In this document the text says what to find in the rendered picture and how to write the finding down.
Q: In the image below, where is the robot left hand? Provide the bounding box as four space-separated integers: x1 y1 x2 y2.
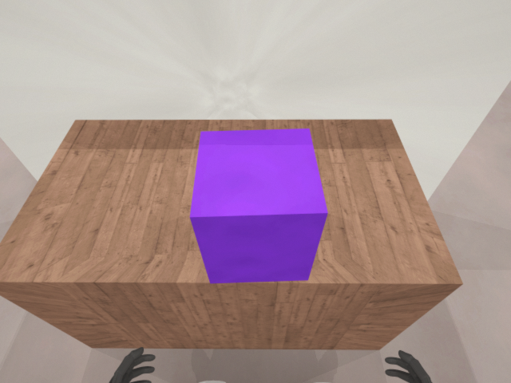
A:
109 347 156 383

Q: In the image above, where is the pedestal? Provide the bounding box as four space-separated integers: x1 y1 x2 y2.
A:
0 120 463 350

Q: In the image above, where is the robot right hand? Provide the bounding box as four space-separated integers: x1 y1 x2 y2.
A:
385 350 432 383

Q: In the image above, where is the carton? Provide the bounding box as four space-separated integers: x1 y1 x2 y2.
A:
190 128 328 283

